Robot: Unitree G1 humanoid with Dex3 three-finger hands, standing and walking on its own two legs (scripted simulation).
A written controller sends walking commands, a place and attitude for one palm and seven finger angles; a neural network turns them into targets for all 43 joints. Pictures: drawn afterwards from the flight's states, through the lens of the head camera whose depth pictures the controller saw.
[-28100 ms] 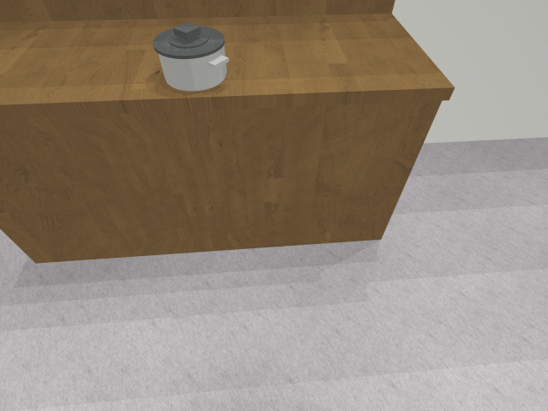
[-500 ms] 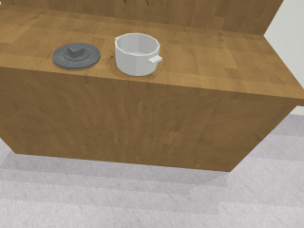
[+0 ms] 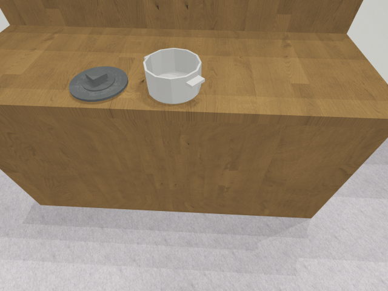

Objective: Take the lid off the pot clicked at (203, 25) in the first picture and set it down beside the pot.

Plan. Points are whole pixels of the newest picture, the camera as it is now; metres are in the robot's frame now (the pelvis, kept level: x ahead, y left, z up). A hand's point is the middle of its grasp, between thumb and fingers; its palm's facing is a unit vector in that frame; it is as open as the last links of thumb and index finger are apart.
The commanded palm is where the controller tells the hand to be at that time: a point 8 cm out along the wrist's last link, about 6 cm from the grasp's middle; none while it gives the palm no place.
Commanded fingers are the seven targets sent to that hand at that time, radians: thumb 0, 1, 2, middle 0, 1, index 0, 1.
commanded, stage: stop stepping back and stand still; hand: left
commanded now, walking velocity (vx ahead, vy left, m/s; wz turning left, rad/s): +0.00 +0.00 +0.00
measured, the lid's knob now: (96, 75) +0.71 +0.35 +0.04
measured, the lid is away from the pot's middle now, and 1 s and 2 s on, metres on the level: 0.25 0.25 0.25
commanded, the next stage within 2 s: let the arm hang, fingers relaxed in 0.22 s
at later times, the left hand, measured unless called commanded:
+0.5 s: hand out of the picture +0.03 +0.16 -0.18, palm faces +0.02 -0.98 -0.21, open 7.3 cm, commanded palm none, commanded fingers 0.00 0.90 0.90 -0.20 -0.30 -0.20 -0.30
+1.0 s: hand out of the picture +0.03 +0.16 -0.18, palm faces +0.01 -0.98 -0.20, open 7.3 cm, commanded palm none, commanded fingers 0.00 0.90 0.90 -0.20 -0.30 -0.20 -0.30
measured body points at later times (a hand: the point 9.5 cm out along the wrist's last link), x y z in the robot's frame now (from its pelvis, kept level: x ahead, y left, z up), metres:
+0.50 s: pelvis +0.02 -0.01 +0.00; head +0.04 -0.01 +0.45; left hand +0.03 +0.21 -0.16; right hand +0.00 -0.23 -0.16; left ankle +0.00 +0.11 -0.74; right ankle -0.05 -0.09 -0.74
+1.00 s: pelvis +0.03 -0.01 +0.00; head +0.04 -0.01 +0.45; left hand +0.03 +0.21 -0.16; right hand +0.00 -0.22 -0.16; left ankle +0.00 +0.11 -0.74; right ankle -0.05 -0.09 -0.74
